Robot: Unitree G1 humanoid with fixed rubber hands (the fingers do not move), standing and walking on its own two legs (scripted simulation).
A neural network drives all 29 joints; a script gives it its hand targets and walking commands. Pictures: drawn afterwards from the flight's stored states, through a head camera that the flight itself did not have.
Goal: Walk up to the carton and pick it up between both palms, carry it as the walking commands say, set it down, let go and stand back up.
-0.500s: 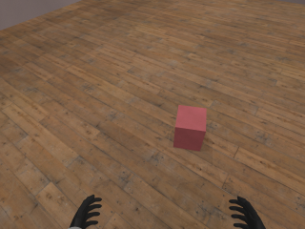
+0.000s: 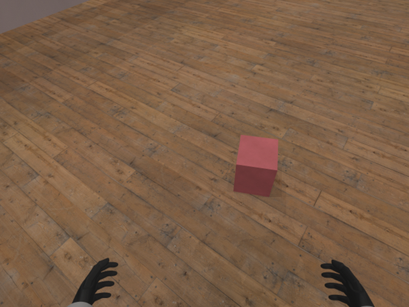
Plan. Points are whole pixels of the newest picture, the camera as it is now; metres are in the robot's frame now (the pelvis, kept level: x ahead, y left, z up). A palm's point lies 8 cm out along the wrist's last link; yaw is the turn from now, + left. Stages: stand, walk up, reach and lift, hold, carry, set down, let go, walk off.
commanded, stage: stand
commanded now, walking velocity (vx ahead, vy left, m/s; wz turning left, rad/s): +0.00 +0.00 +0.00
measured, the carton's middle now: (255, 166) +0.91 -0.22 -0.63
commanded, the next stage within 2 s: walk up in 0.62 s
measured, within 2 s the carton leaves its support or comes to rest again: neither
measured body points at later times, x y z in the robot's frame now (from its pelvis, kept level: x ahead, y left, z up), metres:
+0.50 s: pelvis +0.00 +0.00 +0.00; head +0.01 +0.00 +0.45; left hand +0.16 +0.27 -0.08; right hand +0.17 -0.26 -0.08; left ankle +0.01 +0.11 -0.72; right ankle +0.00 -0.13 -0.72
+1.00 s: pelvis +0.02 -0.03 +0.02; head +0.03 -0.03 +0.47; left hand +0.19 +0.23 -0.07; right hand +0.13 -0.30 -0.08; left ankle +0.01 +0.11 -0.72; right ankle +0.01 -0.16 -0.67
